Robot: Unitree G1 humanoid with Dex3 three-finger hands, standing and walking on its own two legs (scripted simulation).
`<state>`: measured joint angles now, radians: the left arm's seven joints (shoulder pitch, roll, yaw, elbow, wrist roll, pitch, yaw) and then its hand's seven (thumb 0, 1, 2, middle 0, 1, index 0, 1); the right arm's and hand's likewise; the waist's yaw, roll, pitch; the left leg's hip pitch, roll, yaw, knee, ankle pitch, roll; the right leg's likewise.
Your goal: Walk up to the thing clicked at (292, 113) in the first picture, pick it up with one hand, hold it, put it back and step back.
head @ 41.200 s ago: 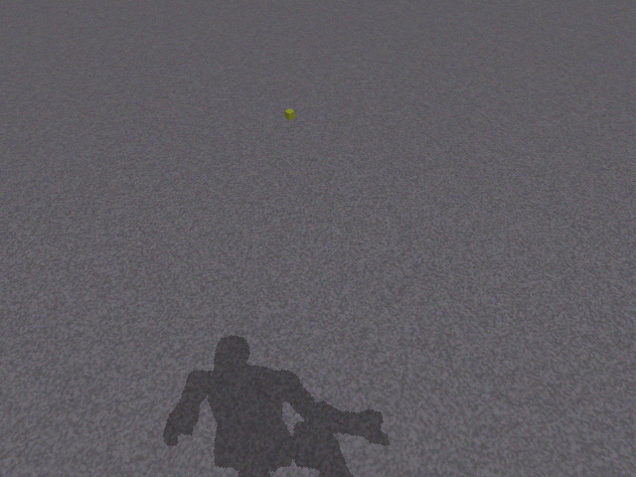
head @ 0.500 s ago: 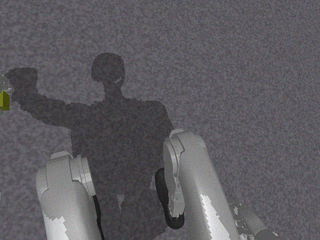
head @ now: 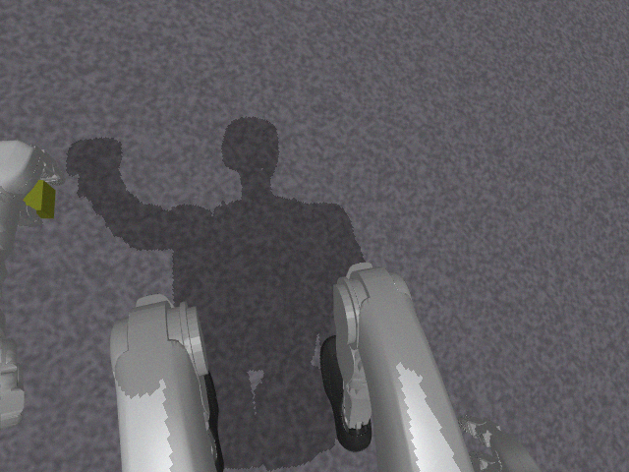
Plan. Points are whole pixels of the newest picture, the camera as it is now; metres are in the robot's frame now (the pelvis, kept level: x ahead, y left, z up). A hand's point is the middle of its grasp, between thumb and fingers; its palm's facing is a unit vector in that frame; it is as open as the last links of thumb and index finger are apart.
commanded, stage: lift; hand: left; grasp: from above
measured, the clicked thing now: (31, 199) +0.47 +0.33 -0.18
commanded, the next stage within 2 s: hold in 1.40 s
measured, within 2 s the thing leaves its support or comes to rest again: neither
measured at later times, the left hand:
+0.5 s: hand out of the picture +0.38 +0.32 +0.03, palm faces -0.43 -0.09 -0.90, open 6.5 cm
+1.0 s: hand out of the picture +0.33 +0.29 +0.23, palm faces -0.45 -0.11 -0.89, open 6.5 cm
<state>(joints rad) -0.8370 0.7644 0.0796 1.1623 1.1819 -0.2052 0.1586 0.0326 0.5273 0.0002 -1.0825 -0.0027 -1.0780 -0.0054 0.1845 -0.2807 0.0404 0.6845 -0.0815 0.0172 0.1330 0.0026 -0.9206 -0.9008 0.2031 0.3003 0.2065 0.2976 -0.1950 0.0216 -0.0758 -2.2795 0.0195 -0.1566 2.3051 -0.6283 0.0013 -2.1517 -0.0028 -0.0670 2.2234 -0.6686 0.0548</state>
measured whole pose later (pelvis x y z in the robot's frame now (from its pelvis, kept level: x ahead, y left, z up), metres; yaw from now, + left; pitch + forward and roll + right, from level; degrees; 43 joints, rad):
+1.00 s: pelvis +0.03 +0.00 +0.30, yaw +7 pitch +17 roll -3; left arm -0.33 0.49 -0.12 0.75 1.01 -0.08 0.06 0.05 0.54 0.00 -1.09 -0.08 -1.07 -0.04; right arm 0.21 -0.24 -0.03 0.71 0.04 0.00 -0.05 0.01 -0.91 -0.90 0.20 0.30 0.21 0.30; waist -0.06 0.05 -0.14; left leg -1.11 0.06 -0.03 1.28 -0.48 0.00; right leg -1.05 -0.01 -0.02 1.23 -0.48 0.04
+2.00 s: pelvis +0.09 +0.01 +0.40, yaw +6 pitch +6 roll +0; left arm -0.29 0.41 -0.20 0.72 1.01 -0.05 0.00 0.06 0.53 0.00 -1.12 -0.05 -1.09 -0.02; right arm 0.23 -0.25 -0.05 0.69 0.06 0.05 -0.05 0.01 -0.90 -0.89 0.20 0.30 0.21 0.30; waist -0.02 0.04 -0.06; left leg -0.46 0.04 0.04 0.67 -0.32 0.00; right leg -0.43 -0.03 0.02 0.65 -0.32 0.04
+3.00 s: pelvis +0.08 +0.00 +0.41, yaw +6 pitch +0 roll +0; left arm -0.23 0.42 -0.21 0.60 0.99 -0.05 -0.07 0.06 0.54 0.00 -1.12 -0.05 -1.09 -0.02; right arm 0.18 -0.25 -0.03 0.67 0.07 0.10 -0.07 0.01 -0.90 -0.89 0.20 0.30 0.20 0.30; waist 0.01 0.05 -0.01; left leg -0.27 0.03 0.05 0.49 -0.22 -0.01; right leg -0.27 -0.03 0.03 0.50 -0.24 0.03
